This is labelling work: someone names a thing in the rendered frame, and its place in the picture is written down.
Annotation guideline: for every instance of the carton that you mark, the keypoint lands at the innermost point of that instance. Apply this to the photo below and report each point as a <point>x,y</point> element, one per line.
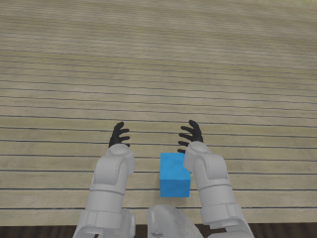
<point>174,178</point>

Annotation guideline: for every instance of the robot right thigh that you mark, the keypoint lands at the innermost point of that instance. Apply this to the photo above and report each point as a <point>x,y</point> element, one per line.
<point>170,222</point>

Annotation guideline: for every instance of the robot thigh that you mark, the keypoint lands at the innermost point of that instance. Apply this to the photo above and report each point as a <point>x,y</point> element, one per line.
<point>170,222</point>
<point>128,227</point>

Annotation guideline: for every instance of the left robot hand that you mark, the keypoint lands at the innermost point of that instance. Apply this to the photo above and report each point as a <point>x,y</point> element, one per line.
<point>115,139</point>

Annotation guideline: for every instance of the right robot hand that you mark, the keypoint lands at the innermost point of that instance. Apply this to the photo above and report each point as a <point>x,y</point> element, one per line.
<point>196,135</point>

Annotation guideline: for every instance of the right robot forearm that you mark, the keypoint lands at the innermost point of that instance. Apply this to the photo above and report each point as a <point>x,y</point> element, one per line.
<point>219,206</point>

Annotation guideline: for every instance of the left robot forearm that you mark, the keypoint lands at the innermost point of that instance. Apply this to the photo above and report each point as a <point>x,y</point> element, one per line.
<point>102,213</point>

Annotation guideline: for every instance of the robot left thigh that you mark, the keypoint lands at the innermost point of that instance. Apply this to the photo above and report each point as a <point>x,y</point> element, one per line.
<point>128,227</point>

